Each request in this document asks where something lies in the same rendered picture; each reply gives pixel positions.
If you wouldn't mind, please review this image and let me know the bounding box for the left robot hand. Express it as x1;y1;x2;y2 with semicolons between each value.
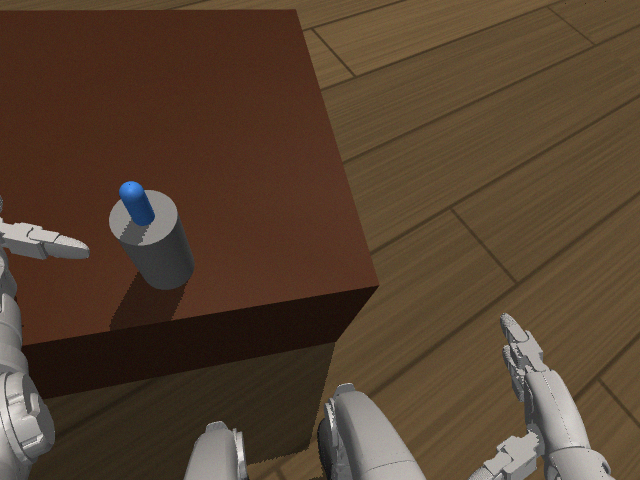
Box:
0;196;90;260

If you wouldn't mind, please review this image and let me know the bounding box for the right robot arm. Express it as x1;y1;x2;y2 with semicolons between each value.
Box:
544;447;616;480

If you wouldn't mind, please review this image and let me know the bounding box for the right robot foot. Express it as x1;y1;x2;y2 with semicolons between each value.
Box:
317;418;334;480

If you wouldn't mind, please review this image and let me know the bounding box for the bottle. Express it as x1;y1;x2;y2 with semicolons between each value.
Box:
109;181;195;290

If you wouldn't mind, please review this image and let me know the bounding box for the right robot hand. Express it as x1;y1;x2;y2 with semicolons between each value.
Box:
467;313;591;480

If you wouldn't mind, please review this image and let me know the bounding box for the left robot arm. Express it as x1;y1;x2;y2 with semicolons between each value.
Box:
0;245;55;480

